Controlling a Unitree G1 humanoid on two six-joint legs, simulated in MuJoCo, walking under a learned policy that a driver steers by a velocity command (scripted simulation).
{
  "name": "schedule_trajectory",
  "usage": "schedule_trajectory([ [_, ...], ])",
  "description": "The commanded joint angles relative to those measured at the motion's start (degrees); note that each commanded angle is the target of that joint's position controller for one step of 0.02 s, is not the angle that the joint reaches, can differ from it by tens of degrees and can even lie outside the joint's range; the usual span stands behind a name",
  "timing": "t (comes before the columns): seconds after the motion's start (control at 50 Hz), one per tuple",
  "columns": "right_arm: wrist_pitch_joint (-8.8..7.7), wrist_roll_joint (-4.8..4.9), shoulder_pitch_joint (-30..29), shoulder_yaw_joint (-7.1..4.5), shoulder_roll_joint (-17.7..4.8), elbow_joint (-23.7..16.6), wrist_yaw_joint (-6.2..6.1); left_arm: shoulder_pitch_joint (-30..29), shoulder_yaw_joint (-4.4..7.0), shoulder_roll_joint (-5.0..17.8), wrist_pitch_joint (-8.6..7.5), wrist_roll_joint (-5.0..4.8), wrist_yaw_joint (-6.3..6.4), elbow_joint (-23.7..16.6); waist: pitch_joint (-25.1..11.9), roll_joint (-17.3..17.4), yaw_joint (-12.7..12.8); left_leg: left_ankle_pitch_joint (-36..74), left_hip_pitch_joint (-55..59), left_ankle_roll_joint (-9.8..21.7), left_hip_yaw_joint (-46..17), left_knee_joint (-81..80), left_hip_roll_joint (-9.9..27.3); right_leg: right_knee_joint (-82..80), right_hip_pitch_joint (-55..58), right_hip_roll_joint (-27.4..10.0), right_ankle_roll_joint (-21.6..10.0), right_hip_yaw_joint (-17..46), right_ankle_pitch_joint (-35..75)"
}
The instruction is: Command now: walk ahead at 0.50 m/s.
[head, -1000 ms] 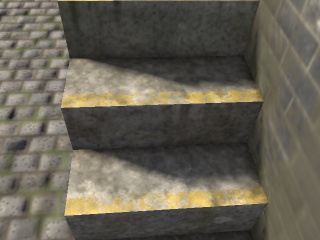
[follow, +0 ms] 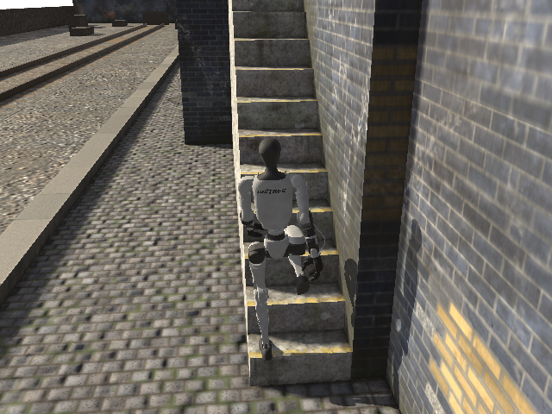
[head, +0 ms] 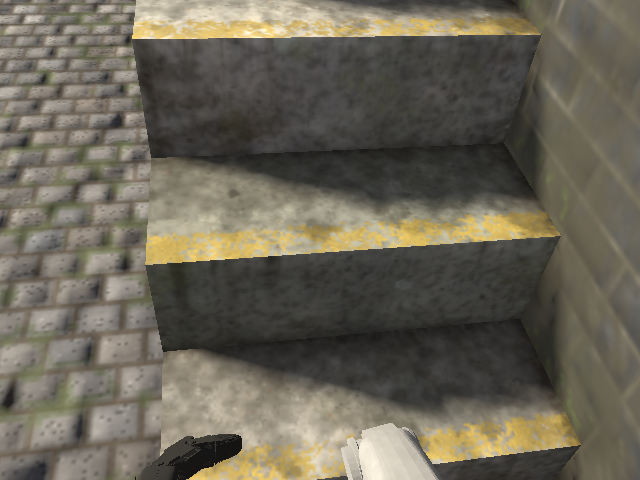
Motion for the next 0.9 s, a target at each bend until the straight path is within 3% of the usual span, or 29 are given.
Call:
schedule_trajectory([
  [0.02, -1.98, 0.32, 0.51, 0.04, -3.84, -1.67, -0.41, -5.82, -0.38, 1.19, 0.0, -0.28, 0.05, -4.57, 9.7, 2.51, 2.46, 12.53, -0.87, -4.04, -11.23, -18.11, 10.64, 0.59, -10.76, -1.05, -0.35, -2.83, -1.26],
  [0.1, -1.57, 1.32, 6.1, -0.58, -6.45, 1.75, -3.05, -12.08, -0.87, 1.95, 2.98, 0.05, -1.52, -8.45, 8.18, 8.99, 1.09, 32.03, 3.23, -1.7, -8.8, -26.68, 9.95, -19.7, -2.1, -5.48, 0.4, -14.91, -4.11],
  [0.14, -0.99, 4.12, 3.02, -1.07, -7.6, 2.07, -5.01, -6.17, -2.08, 3.2, 3.96, -2.43, -0.97, -6.01, 4.06, 12.76, 4.84, 80.6, -0.28, -1.14, 1.07, -28.31, 7.74, -52.03, 27.8, -6.59, -3.45, -22.59, -11.29],
  [0.16, -0.95, 4.81, 3.32, -1.23, -10.84, 0.5, -6.42, -5.24, -1.55, 4.71, 3.58, -4.47, -1.18, -4.42, -2.73, 13.5, 5.37, 103.27, 1.32, 1.96, -0.93, -22.4, 10.44, -62.53, 40.13, -3.18, -3.57, -23.6, -19.03],
  [0.18, -1.01, 6.08, 3.97, -2.13, -15.77, 0.32, -6.59, 7.1, -1.02, 4.77, 4.03, -4.77, -0.92, 0.9, -11.76, 18.85, 11.41, 128.54, 6.6, 3.51, -1.44, -11.57, 14.94, -57.81, 49.0, -1.66, -3.8, -20.95, -18.13],
  [0.2, -1.69, 7.97, 0.41, -3.14, -19.14, -1.44, -4.65, 15.89, -0.05, 8.28, 2.4, -2.53, -1.85, 4.29, -13.68, 22.37, 14.56, 131.06, 10.25, 5.88, -2.67, 0.77, 16.65, -68.91, 53.77, -2.08, -5.22, -16.08, -19.2],
  [0.22, -2.22, 7.37, 2.78, -3.41, -18.14, -1.95, -2.56, 18.98, 1.69, 12.95, 1.36, 0.61, -3.34, 6.74, -18.55, 15.27, 15.1, 117.88, 4.63, 6.41, -6.28, 15.07, 13.0, -76.82, 64.24, -3.24, -6.21, -2.04, -25.01],
  [0.24, -2.22, 6.24, -1.44, -2.77, -12.47, -5.13, 0.51, 23.71, 4.25, 17.52, 2.2, 2.54, -1.79, 9.98, -15.07, -1.54, 14.91, 70.0, -15.5, 4.13, -10.12, 34.66, -2.05, -101.74, 67.34, -15.03, -11.69, 31.36, -41.54],
  [0.26, -1.87, 1.79, -8.48, -3.3, -11.33, -8.52, 1.84, 19.43, 5.28, 19.18, 3.02, 1.94, -1.27, 11.73, -14.05, -8.8, 12.85, 24.87, -22.82, 4.07, -15.03, 61.93, -8.94, -122.27, 60.93, -19.94, -15.59, 54.65, -58.53],
  [0.28, -1.79, -0.54, -14.73, -2.16, -5.87, -13.23, 2.4, 13.95, 4.61, 15.23, 1.85, 1.23, -1.85, 12.88, -3.91, -4.56, 8.86, 24.87, -30.37, 4.07, -20.32, 77.64, -8.89, -123.19, 51.65, -20.38, -12.14, 51.96, -56.83],
  [0.3, -1.72, -0.85, -16.84, -1.4, -2.87, -16.15, 2.18, 12.93, 3.48, 10.23, -0.1, 1.42, -1.42, 15.23, 4.06, 0.65, 5.8, 25.52, -35.98, 4.66, -19.37, 83.19, -8.81, -118.97, 43.26, -21.14, -11.39, 42.86, -47.08],
  [0.34, -0.93, 0.55, -16.5, 0.81, 3.31, -18.85, 0.79, 12.12, 1.86, 3.66, -2.87, 2.35, -0.08, 20.55, 10.48, 6.21, -0.57, 25.16, -43.23, 4.17, -19.32, 86.45, -7.54, -112.85, 37.07, -20.51, -7.45, 22.72, -27.0],
  [0.36, -0.42, 0.35, -16.97, 2.3, 6.2, -19.2, 0.43, 14.96, 1.59, 3.95, -4.08, 2.55, -0.08, 22.13, 10.91, 6.89, -1.32, 23.69, -45.82, 3.44, -20.1, 86.67, -6.73, -113.3, 37.62, -20.51, -5.63, 17.79, -20.09],
  [0.44, 1.67, 3.42, -21.33, 2.47, 4.77, -18.86, -1.34, 23.15, 1.26, 5.88, -7.0, 0.68, -0.72, 24.54, 11.83, 1.55, 1.34, 13.14, -63.41, 2.57, -15.66, 98.69, -7.92, -117.57, 49.02, -19.79, -4.37, 7.15, -1.18],
  [0.48, 1.56, 2.04, -30.47, 3.46, 4.08, -25.33, -1.22, 21.84, 1.83, 8.85, -7.67, -0.22, -1.76, 23.8, 12.54, 1.92, -0.66, 13.36, -62.3, 3.16, -13.84, 79.99, -4.22, -121.25, 48.44, -17.57, 0.55, 0.79, -0.49],
  [0.5, 1.6, 2.77, -32.12, 2.58, 0.52, -26.01, -0.9, 20.04, 2.53, 10.5, -7.49, -1.46, -1.82, 21.84, 12.71, 1.78, -0.07, 11.47, -58.59, 2.28, -9.8, 69.52, -4.31, -123.66, 47.03, -16.32, 0.36, -1.17, 2.31],
  [0.54, 3.15, 2.74, -36.25, 3.0, -1.58, -28.86, -0.66, 22.9, 4.9, 16.64, -7.29, -2.66, 0.5, 19.46, 4.69, -5.17, 2.99, -4.57, -35.34, 2.28, 2.11, 47.32, -0.23, -138.74, 47.7, -20.09, -5.77, -2.8, 14.05],
  [0.56, 4.03, 3.08, -33.67, 2.67, -0.47, -26.68, -0.87, 28.63, 4.1, 15.08, -7.65, -3.67, 0.69, 19.27, -0.46, -4.86, 5.41, -5.1, -30.75, 3.85, 7.94, 49.22, -2.22, -139.76, 55.27, -22.77, -6.22, -2.85, 31.22],
  [0.58, 3.95, 3.4, -26.88, 1.85, -0.62, -25.79, -1.06, 26.55, 3.76, 14.71, -8.16, -2.99, 0.32, 18.7, -2.8, -6.24, 0.83, -2.0, -23.45, 6.17, 6.85, 42.98, -2.33, -128.11, 59.22, -22.35, -4.56, -7.92, 70.57],
  [0.6, 3.68, 3.66, -14.59, -0.38, -4.32, -21.82, -0.4, 26.83, 4.59, 18.37, -8.01, -2.33, -0.34, 17.0, -16.4, -2.94, -3.72, -1.42, -12.09, 7.48, 7.21, 37.38, -5.62, -112.51, 67.69, -22.81, -4.74, -8.43, 92.76],
  [0.62, 3.27, 2.44, -6.83, -1.48, -6.49, -19.49, 0.6, 24.32, 5.36, 21.09, -8.84, -3.26, -2.01, 14.22, -24.77, -1.52, -7.39, 4.13, 4.73, 8.91, 1.54, 27.36, -3.97, -96.59, 62.64, -21.73, -4.3, -7.85, 89.87],
  [0.64, 3.39, 1.8, 2.3, -4.26, -13.2, -16.35, -0.03, 20.58, 5.72, 20.93, -9.89, -3.91, -4.16, 10.94, -28.51, 3.62, -11.21, -9.25, 15.52, 11.72, -21.04, 14.09, 4.18, -76.61, 48.12, -14.89, -3.15, -7.0, 69.21],
  [0.66, 4.94, 1.16, -0.36, -6.08, -17.48, -16.39, -1.3, 14.61, 6.37, 18.0, -9.44, -2.44, -5.56, 9.38, -27.4, 15.91, -11.91, -30.74, 6.99, 18.67, -55.96, -11.25, 16.01, -43.86, 39.62, -1.51, -0.87, -7.03, 17.58],
  [0.68, 4.46, 2.87, -9.65, -6.21, -15.61, -17.58, -1.28, 15.94, 5.96, 11.56, -9.01, 0.9, -4.97, 7.9, -21.45, 2.6, -5.66, -31.32, -0.41, 17.61, -61.22, -15.54, 18.15, -21.66, 33.26, -4.71, 1.32, 5.21, 9.23],
  [0.72, 1.8, 2.44, -12.41, -3.43, -7.17, -9.53, -1.88, 7.91, 2.01, 1.82, -6.52, 3.56, -3.18, -0.98, 0.34, -5.29, 1.3, -26.31, -16.54, 12.05, -49.11, -13.32, 16.89, -11.33, 19.99, -7.64, 1.81, 5.81, -4.97],
  [0.74, 0.03, 0.41, -13.37, -1.91, -2.01, -7.62, -1.38, 8.09, 0.74, 0.82, -6.46, 4.05, -2.71, -4.39, 3.81, -5.1, 4.78, -19.14, -17.76, 9.3, -42.42, -11.08, 14.35, -12.22, 16.96, -8.13, 1.21, 8.77, -9.61],
  [0.78, -1.98, -0.18, -16.54, -1.86, -2.28, -7.04, -0.43, 12.9, 1.07, 2.98, -4.32, 2.05, -1.99, -3.88, 3.56, -3.91, 8.52, -6.03, -15.67, 6.74, -31.9, -12.55, 14.01, -11.18, 16.56, -8.48, 2.01, 8.34, -10.85],
  [0.84, -3.09, -0.31, -10.26, -2.63, -6.91, -5.4, 0.69, 8.75, 0.76, 3.73, -2.6, -0.26, -1.0, -6.81, 7.14, -3.74, 7.31, 4.54, -10.21, 7.24, -24.01, -18.7, 17.17, -11.5, 9.25, -7.65, 1.48, 5.39, -8.93],
  [0.9, -3.72, 0.03, -6.04, -3.94, -10.88, -4.9, 1.22, -1.58, 1.58, 4.58, -1.33, -2.84, 1.18, -10.64, 9.24, 3.87, 3.2, 13.64, 1.97, 7.75, -17.46, -23.57, 19.07, -2.89, -6.52, -7.42, 2.11, 3.81, -15.27],
])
